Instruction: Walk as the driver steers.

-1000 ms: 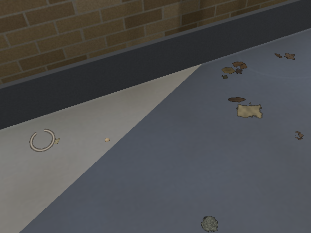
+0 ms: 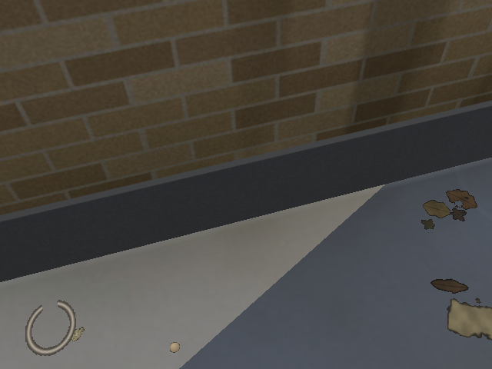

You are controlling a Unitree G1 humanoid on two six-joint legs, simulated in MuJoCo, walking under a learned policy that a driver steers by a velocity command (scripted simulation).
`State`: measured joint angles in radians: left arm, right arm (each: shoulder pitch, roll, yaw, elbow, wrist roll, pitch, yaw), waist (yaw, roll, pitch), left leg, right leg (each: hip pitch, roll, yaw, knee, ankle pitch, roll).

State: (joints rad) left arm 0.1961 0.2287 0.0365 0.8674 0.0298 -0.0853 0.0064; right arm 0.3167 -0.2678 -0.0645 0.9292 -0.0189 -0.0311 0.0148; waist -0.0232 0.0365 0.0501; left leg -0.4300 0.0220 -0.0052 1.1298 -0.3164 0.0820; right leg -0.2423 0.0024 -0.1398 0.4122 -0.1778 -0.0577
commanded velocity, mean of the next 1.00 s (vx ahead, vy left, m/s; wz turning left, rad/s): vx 0.15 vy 0.00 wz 0.15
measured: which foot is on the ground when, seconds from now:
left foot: up 0.00-0.28, down 0.30-1.00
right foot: down 0.00-0.32, up 0.34-0.66, down 0.68-1.00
